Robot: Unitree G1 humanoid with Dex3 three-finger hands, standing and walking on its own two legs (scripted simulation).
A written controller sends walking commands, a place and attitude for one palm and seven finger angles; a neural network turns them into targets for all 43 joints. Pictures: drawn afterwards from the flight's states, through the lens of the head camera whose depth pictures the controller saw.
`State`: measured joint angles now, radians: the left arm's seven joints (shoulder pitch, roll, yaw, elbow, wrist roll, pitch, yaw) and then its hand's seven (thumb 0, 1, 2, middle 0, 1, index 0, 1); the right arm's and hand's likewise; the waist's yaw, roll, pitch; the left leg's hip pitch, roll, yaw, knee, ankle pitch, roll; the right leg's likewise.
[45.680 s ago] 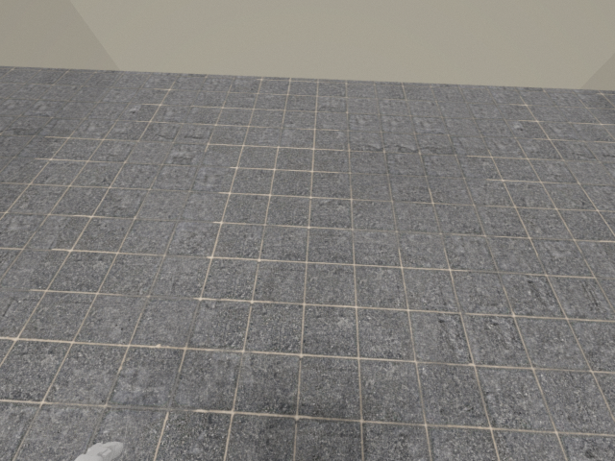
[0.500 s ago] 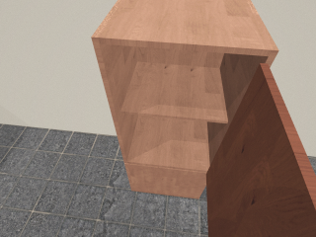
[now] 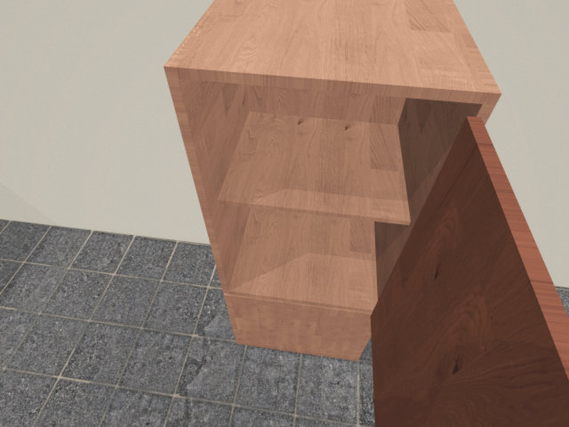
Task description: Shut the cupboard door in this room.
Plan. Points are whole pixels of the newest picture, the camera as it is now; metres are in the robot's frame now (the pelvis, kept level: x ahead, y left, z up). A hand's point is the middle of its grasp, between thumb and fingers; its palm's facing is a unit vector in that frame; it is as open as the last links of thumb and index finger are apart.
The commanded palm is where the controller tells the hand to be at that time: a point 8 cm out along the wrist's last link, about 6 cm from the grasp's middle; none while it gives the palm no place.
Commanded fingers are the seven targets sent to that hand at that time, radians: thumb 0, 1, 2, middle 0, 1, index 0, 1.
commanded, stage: stand and wait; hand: left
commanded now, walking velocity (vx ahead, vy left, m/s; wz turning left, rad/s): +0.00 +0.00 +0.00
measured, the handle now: out of the picture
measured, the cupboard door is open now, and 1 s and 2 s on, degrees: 91 95 86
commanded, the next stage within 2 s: turn or walk to find it in 0.22 s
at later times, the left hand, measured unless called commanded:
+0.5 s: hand out of the picture -0.03 +0.16 -0.19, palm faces +0.14 -0.97 -0.18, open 7.3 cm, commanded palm none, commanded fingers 0.00 0.90 0.90 -0.20 -0.30 -0.20 -0.30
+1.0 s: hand out of the picture +0.08 +0.21 -0.16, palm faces +0.25 -0.94 -0.25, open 7.3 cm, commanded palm none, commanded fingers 0.00 0.90 0.90 -0.20 -0.30 -0.20 -0.30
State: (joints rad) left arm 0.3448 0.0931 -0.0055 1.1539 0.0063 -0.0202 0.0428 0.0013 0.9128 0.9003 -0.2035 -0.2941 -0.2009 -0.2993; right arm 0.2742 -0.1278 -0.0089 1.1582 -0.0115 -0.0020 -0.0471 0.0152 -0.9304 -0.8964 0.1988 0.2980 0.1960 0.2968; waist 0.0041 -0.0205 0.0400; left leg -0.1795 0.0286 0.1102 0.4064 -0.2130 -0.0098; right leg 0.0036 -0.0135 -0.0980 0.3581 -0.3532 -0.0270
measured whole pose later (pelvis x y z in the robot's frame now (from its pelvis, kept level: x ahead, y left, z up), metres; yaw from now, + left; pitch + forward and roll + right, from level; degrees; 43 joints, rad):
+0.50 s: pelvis +0.00 +0.00 -0.01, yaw +4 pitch -1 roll +1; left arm 0.31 0.12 0.03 1.10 0.01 0.00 0.04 0.00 0.91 0.90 -0.20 -0.29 -0.20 -0.30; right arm 0.27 -0.13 -0.03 1.12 -0.02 0.04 -0.03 0.01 -0.92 -0.90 0.20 0.30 0.20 0.30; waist 0.00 -0.01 0.06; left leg -0.29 0.02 0.05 0.60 -0.28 -0.01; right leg -0.05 -0.03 -0.17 0.49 -0.44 -0.03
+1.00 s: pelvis +0.01 -0.01 -0.01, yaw +16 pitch +1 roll +1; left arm 0.10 0.19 0.06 0.93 0.01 0.01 0.02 0.00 0.91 0.90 -0.20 -0.29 -0.20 -0.30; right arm 0.34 -0.16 -0.07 1.03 -0.02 0.04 0.00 0.00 -0.91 -0.90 0.20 0.30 0.20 0.30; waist -0.06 0.02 0.07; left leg -0.33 -0.05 -0.08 0.53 -0.23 0.00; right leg -0.27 -0.02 -0.05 0.53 -0.27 0.01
